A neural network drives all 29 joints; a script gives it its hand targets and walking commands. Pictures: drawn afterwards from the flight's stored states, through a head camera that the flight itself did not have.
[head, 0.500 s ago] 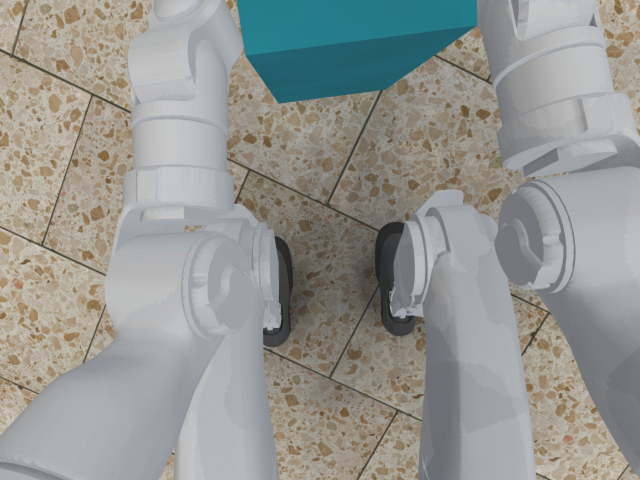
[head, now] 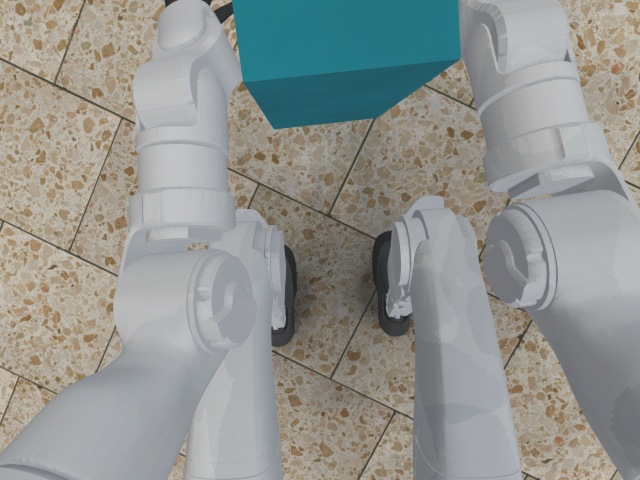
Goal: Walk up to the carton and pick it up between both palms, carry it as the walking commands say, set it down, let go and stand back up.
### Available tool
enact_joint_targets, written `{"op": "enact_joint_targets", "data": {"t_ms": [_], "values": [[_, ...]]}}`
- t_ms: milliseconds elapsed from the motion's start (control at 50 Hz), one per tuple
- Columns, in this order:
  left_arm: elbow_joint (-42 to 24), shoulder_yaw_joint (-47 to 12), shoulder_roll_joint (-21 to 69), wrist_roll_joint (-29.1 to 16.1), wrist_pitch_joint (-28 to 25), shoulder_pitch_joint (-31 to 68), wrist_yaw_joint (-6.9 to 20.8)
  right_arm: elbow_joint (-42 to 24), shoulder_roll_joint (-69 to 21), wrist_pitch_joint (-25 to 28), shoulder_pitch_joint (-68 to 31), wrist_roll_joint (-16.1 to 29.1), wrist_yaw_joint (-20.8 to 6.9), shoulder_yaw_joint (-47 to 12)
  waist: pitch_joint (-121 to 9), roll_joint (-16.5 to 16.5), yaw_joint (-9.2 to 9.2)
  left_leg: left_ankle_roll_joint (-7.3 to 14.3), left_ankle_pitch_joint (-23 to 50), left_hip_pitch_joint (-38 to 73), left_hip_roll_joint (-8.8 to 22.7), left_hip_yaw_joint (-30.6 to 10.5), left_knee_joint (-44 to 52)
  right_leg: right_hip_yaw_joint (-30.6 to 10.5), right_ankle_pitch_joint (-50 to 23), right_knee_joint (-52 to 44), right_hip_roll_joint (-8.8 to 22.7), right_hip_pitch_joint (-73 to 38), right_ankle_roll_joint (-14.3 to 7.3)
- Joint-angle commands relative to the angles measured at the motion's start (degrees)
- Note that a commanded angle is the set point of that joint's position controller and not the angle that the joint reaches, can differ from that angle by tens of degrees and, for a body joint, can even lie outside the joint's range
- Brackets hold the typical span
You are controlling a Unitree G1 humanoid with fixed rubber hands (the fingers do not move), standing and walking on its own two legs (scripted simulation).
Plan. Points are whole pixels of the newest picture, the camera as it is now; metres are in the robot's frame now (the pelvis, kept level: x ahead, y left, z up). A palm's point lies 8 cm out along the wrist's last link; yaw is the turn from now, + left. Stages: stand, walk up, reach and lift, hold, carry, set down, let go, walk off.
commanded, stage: reach and lift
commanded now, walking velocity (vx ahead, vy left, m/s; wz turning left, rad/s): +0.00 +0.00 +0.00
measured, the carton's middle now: out of the picture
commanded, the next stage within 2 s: none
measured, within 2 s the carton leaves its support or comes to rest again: neither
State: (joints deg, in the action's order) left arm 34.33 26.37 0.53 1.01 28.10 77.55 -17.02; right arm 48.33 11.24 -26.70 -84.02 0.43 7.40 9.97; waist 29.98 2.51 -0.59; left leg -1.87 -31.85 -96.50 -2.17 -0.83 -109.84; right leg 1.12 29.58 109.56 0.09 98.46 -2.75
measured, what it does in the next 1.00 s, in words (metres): rises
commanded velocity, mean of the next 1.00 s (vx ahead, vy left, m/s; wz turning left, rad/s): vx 0.00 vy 0.00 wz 0.00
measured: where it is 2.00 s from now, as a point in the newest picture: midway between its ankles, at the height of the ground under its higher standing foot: (335, 307)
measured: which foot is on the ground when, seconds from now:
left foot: down 0.00-1.00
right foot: down 0.00-1.00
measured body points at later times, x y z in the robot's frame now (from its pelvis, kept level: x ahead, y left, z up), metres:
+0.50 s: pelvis +0.00 +0.00 +0.05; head +0.29 -0.02 +0.38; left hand +0.53 +0.12 -0.01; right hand +0.55 -0.13 -0.02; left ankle +0.14 +0.13 -0.44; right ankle +0.15 -0.10 -0.44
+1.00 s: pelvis +0.00 +0.00 +0.11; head +0.27 -0.02 +0.46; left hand +0.50 +0.12 +0.06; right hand +0.52 -0.12 +0.05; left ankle +0.14 +0.13 -0.44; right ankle +0.15 -0.10 -0.44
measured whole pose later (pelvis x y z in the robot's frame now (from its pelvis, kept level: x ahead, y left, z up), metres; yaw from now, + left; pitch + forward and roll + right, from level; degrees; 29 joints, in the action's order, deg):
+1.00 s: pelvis +0.00 +0.00 +0.11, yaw +0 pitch +9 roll +1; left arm 31.1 25.6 4.0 2.1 28.4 65.9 -15.9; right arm 44.0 6.9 -27.1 -71.2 0.2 8.2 10.2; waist 29.8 2.1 -0.6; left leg -1.9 -27.6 -70.2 -2.3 -1.5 -88.4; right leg 0.8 26.1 88.5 -0.1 71.8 -2.2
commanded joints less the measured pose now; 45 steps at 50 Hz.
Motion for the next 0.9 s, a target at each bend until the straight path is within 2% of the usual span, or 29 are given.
{"op": "enact_joint_targets", "data": {"t_ms": [0, 60, 100, 120, 140, 220, 240, 260, 320, 340, 360, 380, 420, 440, 500, 520, 540, 560, 600, 620, 660, 680, 720, 760, 800, 820, 840, 860, 880], "values": [[-4.99, -32.32, 59.27, -4.64, -1.92, 51.71, 22.20, -16.78, -71.33, 1.21, -41.39, 2.95, -12.97, -18.35, -126.87, -5.73, 3.26, 1.61, 12.52, 27.52, -8.28, 3.19, 18.45, -4.05, -16.88, -17.41, -8.60, -56.29, 3.10], [-8.09, -33.07, 59.65, -5.03, -1.99, 51.48, 21.93, -16.52, -74.13, 0.79, -38.21, 3.98, -13.41, -19.13, -130.64, -4.82, 4.38, 1.28, 14.91, 32.12, -8.41, 3.78, 20.11, -4.05, -19.84, -19.11, -9.18, -60.28, 3.09], [-11.40, -35.49, 59.78, -5.89, -2.06, 52.61, 21.69, -20.20, -72.84, 1.53, -40.78, 5.56, -13.32, -20.53, -133.68, -4.45, 3.57, 1.19, 17.08, 34.23, -8.23, 2.80, 20.43, -4.42, -21.18, -19.30, -9.05, -60.00, 3.22], [-5.93, -33.88, 60.80, -4.52, -1.38, 50.81, 21.97, -20.08, -70.35, 1.81, -42.67, 4.38, -12.97, -18.69, -130.19, -3.31, 2.61, 1.03, 14.62, 31.70, -8.40, 2.80, 21.11, -3.74, -19.35, -19.34, -8.84, -59.02, 3.28], [-11.89, -36.65, 58.48, -6.72, -2.23, 55.36, 21.80, -18.88, -72.79, 1.27, -38.67, 3.45, -12.80, -18.70, -132.60, -4.14, 1.21, 1.16, 16.12, 33.24, -8.49, 2.70, 21.06, -3.30, -22.36, -19.21, -9.42, -60.74, 3.01], [-5.14, -34.06, 59.52, -4.27, -1.24, 49.08, 21.66, -20.22, -69.85, 1.80, -42.16, 3.31, -12.95, -19.03, -126.83, -4.07, 3.56, 1.13, 13.61, 33.52, -8.06, 2.17, 22.73, -4.40, -18.01, -21.26, -8.99, -58.13, 2.86], [-7.54, -35.35, 60.05, -5.28, -1.63, 52.72, 21.90, -18.01, -71.88, 1.36, -39.52, 2.96, -12.76, -19.18, -127.80, -5.13, 1.96, 1.14, 12.09, 33.42, -8.29, 1.95, 23.60, -4.59, -16.29, -22.56, -8.92, -60.35, 3.00], [-10.55, -37.29, 61.14, -6.54, -1.59, 52.03, 21.54, -21.70, -72.73, 1.60, -41.14, 4.80, -12.63, -20.96, -133.19, -5.16, 2.68, 1.21, 14.13, 36.17, -8.48, 2.24, 23.80, -5.14, -18.62, -23.19, -9.16, -64.28, 2.90], [-3.96, -33.31, 59.58, -3.81, -1.46, 48.93, 21.96, -15.43, -73.94, 0.99, -37.82, 2.61, -12.69, -17.71, -122.73, -6.29, 2.99, 1.82, 8.41, 33.75, -8.10, 1.97, 26.29, -4.39, -12.66, -24.59, -8.96, -59.59, 3.51], [-5.55, -34.24, 60.60, -3.91, -1.69, 50.66, 22.04, -13.72, -73.54, 1.08, -34.70, 2.37, -12.95, -16.80, -123.66, -4.20, 1.87, 1.08, 9.30, 33.30, -8.03, 2.66, 25.86, -5.45, -13.46, -25.55, -8.56, -61.10, 3.03], [-10.16, -35.22, 60.92, -5.01, -1.80, 50.13, 21.96, -19.98, -74.35, 1.33, -37.07, 4.98, -13.04, -20.28, -131.08, -3.60, 4.50, 1.18, 13.05, 39.46, -8.34, 2.85, 26.47, -5.52, -16.23, -25.64, -8.93, -65.70, 3.31], [-3.27, -32.24, 59.49, -3.35, -1.46, 48.62, 22.13, -14.44, -71.99, 1.32, -37.31, 2.85, -12.89, -17.87, -121.84, -5.00, 4.05, 1.31, 10.37, 32.62, -7.95, 2.23, 26.67, -6.40, -13.56, -26.30, -8.20, -61.17, 3.38], [-9.44, -35.98, 60.92, -5.37, -1.59, 49.24, 21.86, -21.78, -74.70, 1.24, -39.62, 5.76, -12.69, -22.38, -132.88, -5.36, 4.39, 1.69, 13.84, 40.43, -7.91, 1.90, 27.24, -6.28, -16.13, -26.23, -8.55, -66.96, 3.72], [-9.84, -35.50, 60.66, -5.13, -1.94, 51.41, 21.63, -17.03, -73.06, 0.97, -36.89, 3.64, -12.92, -19.06, -129.39, -4.64, 3.08, 1.20, 12.98, 38.40, -7.90, 1.96, 27.36, -5.81, -15.85, -26.56, -8.61, -63.80, 3.02], [-9.19, -36.88, 60.43, -5.63, -1.48, 48.87, 21.70, -21.57, -72.92, 1.36, -38.06, 4.19, -12.48, -20.15, -131.99, -6.18, 1.50, 1.46, 13.11, 40.29, -8.24, 1.25, 28.10, -5.59, -16.94, -27.84, -8.79, -67.32, 3.31], [-5.37, -35.74, 62.42, -5.11, -0.86, 47.13, 21.76, -19.28, -71.94, 1.32, -38.38, 3.08, -12.32, -19.67, -127.42, -4.99, 2.02, 1.26, 10.03, 37.77, -8.03, 1.06, 29.21, -5.56, -13.77, -27.88, -8.59, -65.25, 2.84], [-7.62, -36.07, 61.08, -4.61, -1.21, 46.44, 21.80, -19.78, -74.16, 1.15, -36.28, 4.52, -12.64, -21.20, -127.52, -3.58, 4.98, 1.31, 11.98, 40.74, -7.68, 1.36, 29.94, -6.56, -14.74, -28.59, -8.37, -66.93, 3.14], [-3.43, -34.90, 62.49, -3.74, -1.04, 45.11, 22.07, -16.98, -72.72, 1.32, -36.44, 2.79, -12.64, -18.74, -123.49, -4.51, 2.94, 1.57, 8.93, 37.29, -7.94, 0.83, 30.43, -5.66, -12.28, -28.88, -8.52, -63.70, 2.94], [-7.32, -36.64, 61.44, -4.88, -1.64, 46.10, 22.10, -19.64, -74.29, 1.11, -35.70, 3.42, -12.59, -22.11, -128.94, -6.78, 3.41, 1.60, 12.94, 41.18, -8.21, 1.45, 30.17, -5.95, -16.83, -29.56, -8.47, -69.16, 3.52], [-10.68, -38.74, 62.30, -5.04, -1.75, 44.81, 22.08, -23.41, -74.57, 1.58, -35.69, 5.35, -12.35, -24.26, -132.58, -4.72, 4.26, 1.57, 16.15, 44.51, -8.29, 1.65, 31.04, -6.52, -20.26, -30.02, -8.59, -72.94, 3.71], [-9.41, -38.79, 61.12, -5.36, -1.65, 46.29, 21.98, -17.62, -73.01, 1.18, -31.36, 2.88, -12.34, -20.92, -127.54, -4.30, 1.67, 1.06, 12.99, 41.17, -8.09, 0.78, 31.60, -6.13, -17.61, -30.24, -8.66, -69.12, 3.34], [-12.92, -40.51, 62.79, -6.43, -1.78, 46.79, 21.93, -21.12, -74.78, 1.23, -32.45, 4.60, -12.38, -23.95, -133.42, -3.18, 2.75, 0.99, 16.75, 45.63, -7.96, 0.86, 31.52, -7.58, -20.13, -31.33, -8.53, -73.16, 3.10], [-7.75, -38.78, 60.87, -4.92, -1.40, 41.28, 22.32, -21.80, -75.35, 1.09, -33.28, 4.83, -11.99, -23.49, -128.07, -5.51, 3.21, 1.66, 14.16, 42.34, -8.05, 1.07, 32.48, -7.50, -18.15, -32.21, -8.45, -72.73, 4.02], [-8.08, -39.99, 61.71, -5.89, -1.89, 43.66, 22.41, -19.59, -75.11, 1.29, -32.25, 3.72, -11.73, -22.94, -124.89, -6.02, 2.15, 1.59, 12.49, 41.53, -7.56, 0.41, 33.27, -8.34, -16.14, -33.05, -8.18, -72.32, 3.27], [-9.30, -39.35, 61.63, -5.16, -1.54, 41.81, 21.92, -20.26, -76.71, 0.85, -30.75, 4.64, -11.93, -24.39, -126.49, -6.92, 4.62, 1.77, 13.23, 44.55, -7.65, 0.22, 35.40, -8.27, -16.61, -34.90, -8.23, -75.22, 3.38], [-9.22, -41.14, 63.70, -5.80, -1.22, 42.69, 22.13, -20.93, -74.38, 1.34, -31.55, 5.06, -12.02, -24.44, -126.47, -3.72, 2.92, 1.28, 14.74, 46.04, -7.35, -0.50, 35.73, -8.27, -18.05, -34.73, -8.03, -74.13, 3.04], [-10.99, -41.15, 63.54, -6.16, -1.64, 41.59, 22.18, -25.37, -75.16, 1.67, -33.81, 6.30, -11.80, -26.85, -130.69, -4.24, 4.32, 1.49, 16.45, 47.83, -7.82, 0.32, 35.69, -8.51, -19.19, -35.40, -8.21, -77.12, 3.45], [-6.55, -39.78, 62.40, -4.88, -1.20, 41.72, 22.24, -17.85, -74.59, 1.01, -29.01, 3.68, -11.76, -23.76, -121.95, -4.18, 3.23, 1.36, 12.72, 44.11, -7.41, -0.01, 36.85, -8.15, -16.34, -36.20, -7.60, -73.39, 3.19], [-8.88, -39.96, 64.06, -5.05, -1.72, 41.81, 22.03, -21.87, -74.54, 1.70, -32.66, 4.12, -11.69, -24.34, -124.47, -4.86, 2.56, 1.46, 12.42, 46.62, -7.64, 0.14, 37.07, -7.63, -15.60, -36.41, -7.96, -75.13, 3.51]]}}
